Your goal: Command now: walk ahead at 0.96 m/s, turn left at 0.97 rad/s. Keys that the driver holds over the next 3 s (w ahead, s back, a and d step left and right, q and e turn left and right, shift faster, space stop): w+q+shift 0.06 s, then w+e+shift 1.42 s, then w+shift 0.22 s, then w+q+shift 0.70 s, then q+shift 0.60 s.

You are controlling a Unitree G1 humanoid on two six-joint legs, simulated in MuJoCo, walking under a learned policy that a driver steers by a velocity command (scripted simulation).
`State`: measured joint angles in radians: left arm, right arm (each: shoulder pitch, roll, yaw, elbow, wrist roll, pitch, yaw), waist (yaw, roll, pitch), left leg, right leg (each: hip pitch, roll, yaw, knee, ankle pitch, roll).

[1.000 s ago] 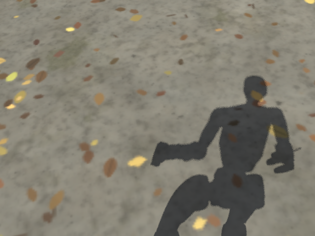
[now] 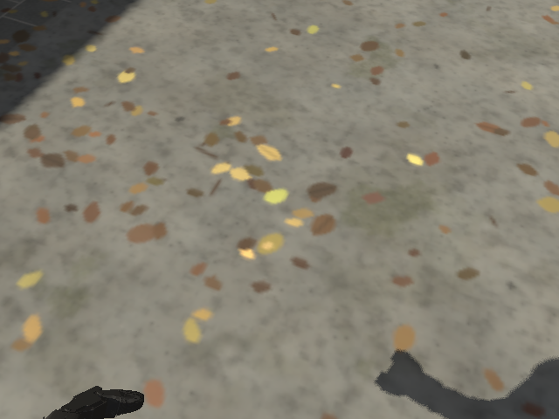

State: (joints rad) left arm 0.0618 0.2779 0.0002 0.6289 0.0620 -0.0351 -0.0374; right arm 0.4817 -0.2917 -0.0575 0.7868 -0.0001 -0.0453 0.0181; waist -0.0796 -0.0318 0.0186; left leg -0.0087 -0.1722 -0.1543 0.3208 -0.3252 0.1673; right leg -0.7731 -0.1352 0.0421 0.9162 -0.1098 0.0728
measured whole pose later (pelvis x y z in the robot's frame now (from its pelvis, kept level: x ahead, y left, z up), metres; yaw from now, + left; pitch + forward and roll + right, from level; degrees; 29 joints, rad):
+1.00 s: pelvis +0.95 -0.03 -0.04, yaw -28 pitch +1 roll +2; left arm -0.04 0.33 0.02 0.63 0.03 -0.02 -0.09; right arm 0.54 -0.28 -0.03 0.92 -0.03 -0.07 -0.02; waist -0.06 -0.05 0.04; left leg 0.20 0.03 0.29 0.59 -0.38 -0.05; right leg -0.58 0.05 -0.16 0.69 -0.10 -0.21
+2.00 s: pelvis +1.59 -0.61 +0.00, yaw -59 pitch +1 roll +0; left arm 0.28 0.28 0.03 0.81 0.04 -0.08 -0.01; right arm 0.36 -0.27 -0.03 0.85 -0.01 -0.04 0.03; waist -0.03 0.02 0.03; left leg -0.47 0.09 -0.03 1.24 -0.24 0.08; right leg -0.22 0.04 -0.13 0.47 -0.26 -0.08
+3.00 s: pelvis +2.05 -1.14 +0.00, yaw -1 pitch +1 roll -3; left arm 0.10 0.31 0.08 0.72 0.01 -0.01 0.03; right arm 0.11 -0.35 -0.08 0.57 0.03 0.07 -0.01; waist 0.03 0.01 0.11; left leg -0.58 0.10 0.01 0.94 -0.30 -0.05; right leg -0.31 -0.03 -0.18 0.39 -0.09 -0.01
